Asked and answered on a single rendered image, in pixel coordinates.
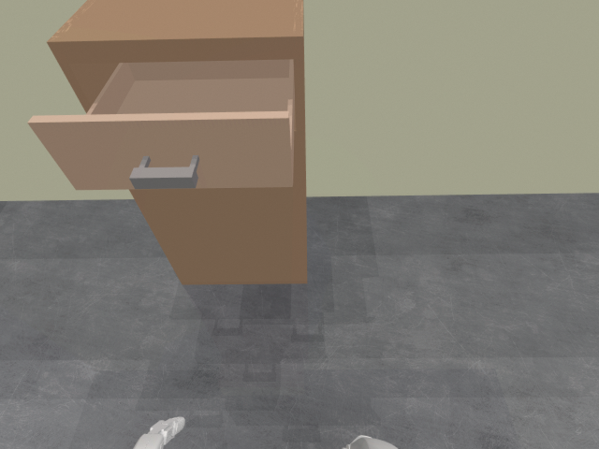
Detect drawer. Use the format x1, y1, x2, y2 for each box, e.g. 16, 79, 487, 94
28, 59, 295, 190

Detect handle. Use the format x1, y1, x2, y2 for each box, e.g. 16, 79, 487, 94
129, 155, 199, 189

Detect left robot hand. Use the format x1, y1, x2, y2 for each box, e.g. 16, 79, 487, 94
133, 417, 185, 449

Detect cabinet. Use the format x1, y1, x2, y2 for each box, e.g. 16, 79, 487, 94
47, 0, 307, 285

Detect right robot shin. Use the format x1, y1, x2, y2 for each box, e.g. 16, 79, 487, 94
350, 435, 370, 445

